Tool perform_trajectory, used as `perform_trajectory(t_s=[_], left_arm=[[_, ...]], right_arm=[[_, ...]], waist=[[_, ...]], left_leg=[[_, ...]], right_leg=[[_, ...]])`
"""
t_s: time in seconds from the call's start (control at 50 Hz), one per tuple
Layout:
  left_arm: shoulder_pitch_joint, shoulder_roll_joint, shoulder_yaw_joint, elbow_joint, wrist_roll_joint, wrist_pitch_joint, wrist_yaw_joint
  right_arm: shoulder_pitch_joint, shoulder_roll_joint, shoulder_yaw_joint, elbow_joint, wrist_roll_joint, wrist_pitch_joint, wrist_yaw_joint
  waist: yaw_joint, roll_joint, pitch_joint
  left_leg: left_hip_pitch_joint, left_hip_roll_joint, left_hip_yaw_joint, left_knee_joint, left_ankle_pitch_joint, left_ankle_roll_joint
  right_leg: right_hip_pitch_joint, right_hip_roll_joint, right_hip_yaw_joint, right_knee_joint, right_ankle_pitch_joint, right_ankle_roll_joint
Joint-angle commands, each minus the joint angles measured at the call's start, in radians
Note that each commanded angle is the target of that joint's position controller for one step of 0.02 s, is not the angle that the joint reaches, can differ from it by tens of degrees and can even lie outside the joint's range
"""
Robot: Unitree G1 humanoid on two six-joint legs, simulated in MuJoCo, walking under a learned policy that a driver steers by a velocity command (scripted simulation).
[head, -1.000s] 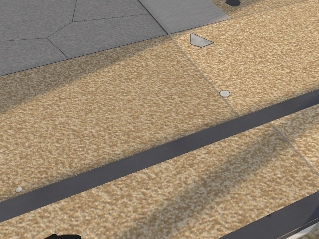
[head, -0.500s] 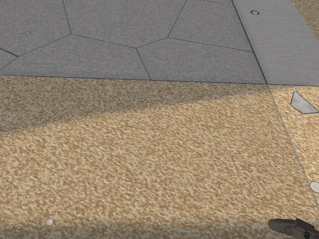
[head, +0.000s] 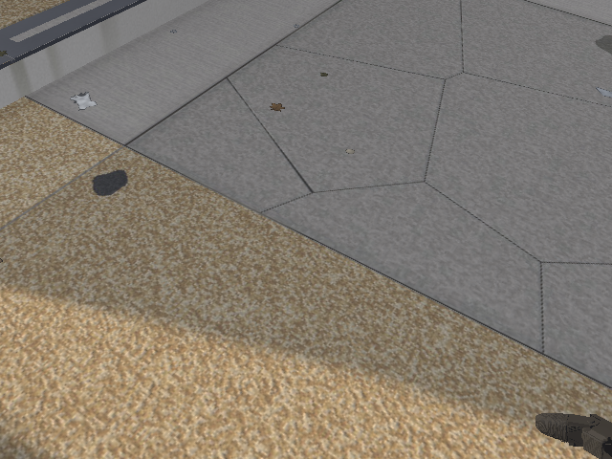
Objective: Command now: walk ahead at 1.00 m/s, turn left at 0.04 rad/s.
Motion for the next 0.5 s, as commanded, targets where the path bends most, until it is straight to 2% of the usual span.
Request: perform_trajectory(t_s=[0.02,0.04,0.06,0.08,0.1,0.12,0.14,0.16,0.18,0.2,0.22,0.24,0.26,0.28,0.3,0.32,0.34,0.36,0.38,0.4,0.42,0.44,0.46,0.48,0.5], left_arm=[[-0.121,0.064,-0.021,-0.077,0.005,-0.007,-0.001],[-0.118,0.127,-0.003,-0.070,0.016,-0.006,-0.001],[-0.122,0.136,-0.006,-0.073,0.022,-0.003,-0.002],[0.002,0.065,-0.021,-0.035,0.007,-0.010,0.010],[0.091,0.038,-0.031,-0.002,-0.001,-0.006,0.017],[0.088,0.000,-0.037,0.004,-0.016,0.009,0.034],[0.063,-0.006,-0.043,0.001,-0.010,0.037,0.043],[0.087,0.018,-0.033,0.013,-0.004,0.055,0.049],[0.090,0.050,-0.024,0.012,-0.005,0.064,0.052],[0.076,0.032,-0.028,0.013,-0.005,0.075,0.054],[0.041,0.018,-0.032,0.007,-0.009,0.085,0.051],[0.022,0.039,-0.021,0.010,-0.011,0.089,0.050],[-0.047,0.052,-0.005,-0.006,-0.014,0.080,0.045],[-0.094,-0.012,-0.018,-0.051,-0.006,0.064,0.043],[0.099,-0.089,-0.032,-0.058,0.001,0.038,0.025],[0.138,-0.062,-0.044,-0.073,-0.026,0.021,0.026],[0.052,-0.079,-0.048,-0.106,-0.037,0.004,0.040],[-0.029,-0.066,-0.043,-0.101,-0.031,0.013,0.071],[-0.074,-0.094,-0.046,-0.144,-0.022,0.033,0.074],[-0.104,-0.099,-0.050,-0.137,0.008,0.063,0.065],[-0.136,-0.101,-0.045,-0.144,0.019,0.081,0.051],[-0.168,-0.096,-0.040,-0.172,0.012,0.094,0.043],[-0.236,-0.071,-0.040,-0.217,0.011,0.098,0.035],[-0.289,-0.061,-0.042,-0.253,0.021,0.096,0.021],[-0.283,-0.060,-0.043,-0.250,0.027,0.094,0.003]], right_arm=[[-0.030,0.027,0.034,-0.108,-0.054,-0.043,0.024],[0.014,0.017,0.025,-0.093,-0.072,-0.056,0.029],[0.010,-0.013,0.015,-0.078,-0.067,-0.061,0.033],[-0.161,-0.053,0.000,-0.110,-0.056,-0.071,0.034],[-0.262,-0.029,0.010,-0.142,-0.060,-0.081,0.038],[-0.323,-0.021,0.020,-0.164,-0.074,-0.095,0.052],[-0.329,-0.006,0.023,-0.153,-0.064,-0.100,0.073],[-0.302,0.008,0.017,-0.133,-0.052,-0.107,0.084],[-0.264,0.004,0.009,-0.116,-0.035,-0.105,0.087],[-0.193,-0.022,-0.008,-0.089,-0.010,-0.104,0.084],[-0.058,-0.055,-0.032,-0.041,-0.008,-0.107,0.074],[0.105,-0.073,-0.051,0.006,-0.026,-0.109,0.062],[0.298,-0.110,-0.073,0.055,-0.057,-0.101,0.045],[0.413,-0.105,-0.069,0.094,-0.084,-0.100,0.034],[0.351,-0.122,-0.061,0.093,-0.101,-0.094,0.021],[0.322,-0.157,-0.089,0.091,-0.090,-0.076,0.020],[0.374,-0.209,-0.116,0.145,-0.082,-0.072,0.016],[0.376,-0.125,-0.095,0.178,-0.087,-0.075,0.018],[0.285,-0.108,-0.075,0.203,-0.079,-0.079,0.014],[0.197,-0.040,-0.057,0.216,-0.066,-0.086,0.012],[0.146,0.018,-0.041,0.234,-0.051,-0.084,0.005],[0.081,0.038,-0.029,0.243,-0.050,-0.078,-0.006],[0.027,0.017,-0.029,0.241,-0.036,-0.074,-0.021],[-0.010,-0.008,-0.031,0.237,-0.038,-0.074,-0.040],[-0.040,-0.047,-0.039,0.226,-0.049,-0.066,-0.058]], waist=[[-0.118,0.081,0.161],[-0.122,0.032,0.103],[-0.122,0.065,0.078],[-0.029,0.067,0.148],[0.038,0.014,0.148],[0.057,-0.038,0.155],[0.053,-0.036,0.141],[0.056,-0.077,0.085],[0.040,-0.106,0.067],[-0.005,-0.115,0.068],[-0.086,-0.104,0.047],[-0.178,-0.121,-0.006],[-0.284,-0.094,-0.046],[-0.327,-0.016,-0.085],[-0.161,0.326,-0.178],[-0.147,0.469,-0.270],[-0.169,0.458,-0.322],[-0.168,0.190,-0.235],[-0.079,0.185,-0.087],[-0.049,0.111,0.030],[-0.028,0.107,0.100],[0.001,0.151,0.132],[0.000,0.184,0.174],[0.002,0.182,0.190],[0.012,0.145,0.153]], left_leg=[[-0.063,0.127,0.028,-0.339,0.146,-0.039],[0.005,0.139,0.013,-0.294,0.268,-0.040],[0.055,0.116,0.071,-0.310,0.330,-0.044],[-0.175,0.158,0.011,-0.432,0.479,-0.031],[-0.292,0.151,0.012,-0.523,0.491,-0.031],[-0.217,0.163,-0.012,-0.702,0.614,-0.025],[0.043,0.095,0.067,-0.866,0.731,-0.034],[0.306,0.052,0.103,-0.873,0.836,-0.060],[0.413,0.041,0.096,-0.861,0.828,-0.085],[0.464,0.061,0.076,-0.899,0.766,-0.096],[0.538,0.090,0.076,-1.008,0.774,-0.106],[0.701,0.113,0.082,-1.067,0.802,-0.104],[0.894,0.196,0.012,-1.053,0.794,-0.044],[1.035,0.294,-0.048,-0.967,0.781,-0.030],[1.207,0.355,-0.005,-0.697,1.285,-0.093],[1.246,0.418,-0.165,-0.750,1.184,-0.002],[1.162,0.524,-0.397,-0.917,0.579,0.112],[0.977,0.493,-0.491,-1.085,0.212,0.116],[0.746,0.550,-0.472,-1.094,0.354,0.148],[0.605,0.531,-0.360,-1.055,0.575,0.131],[0.503,0.476,-0.188,-1.053,0.632,0.067],[0.415,0.439,-0.081,-1.094,0.629,0.007],[0.374,0.416,0.017,-1.134,0.694,-0.023],[0.321,0.379,0.094,-1.151,0.731,-0.042],[0.301,0.331,0.173,-1.133,0.747,-0.053]], right_leg=[[-0.186,-0.237,0.475,-0.370,0.050,-0.237],[-0.191,-0.258,0.477,-0.315,0.136,-0.237],[-0.212,-0.233,0.403,-0.272,0.185,-0.230],[-0.053,-0.215,0.406,-0.198,0.068,-0.217],[0.090,-0.224,0.430,-0.173,0.039,-0.214],[0.069,-0.190,0.409,-0.146,0.005,-0.186],[-0.107,-0.131,0.317,-0.144,-0.021,-0.149],[-0.213,-0.123,0.299,-0.141,-0.048,-0.129],[-0.225,-0.133,0.304,-0.115,-0.065,-0.125],[-0.200,-0.124,0.300,-0.037,-0.073,-0.109],[-0.134,-0.082,0.261,0.128,-0.019,-0.080],[-0.150,-0.058,0.239,0.355,0.157,-0.052],[-0.281,-0.055,0.233,0.579,0.145,-0.013],[-0.461,-0.020,0.267,0.866,-0.147,-0.019],[-0.658,-0.100,0.284,0.912,-0.110,-0.037],[-0.755,-0.121,0.230,0.978,-0.051,-0.001],[-0.847,-0.146,0.206,1.032,0.059,0.002],[-0.814,-0.168,0.148,1.088,0.134,-0.012],[-0.801,-0.190,0.140,1.039,0.208,0.003],[-0.768,-0.219,0.154,1.004,0.172,0.023],[-0.735,-0.247,0.178,0.883,0.148,0.027],[-0.679,-0.264,0.183,0.778,0.123,0.026],[-0.660,-0.267,0.174,0.624,0.144,0.030],[-0.587,-0.247,0.139,0.445,0.208,0.030],[-0.469,-0.205,0.075,0.303,0.328,0.024]])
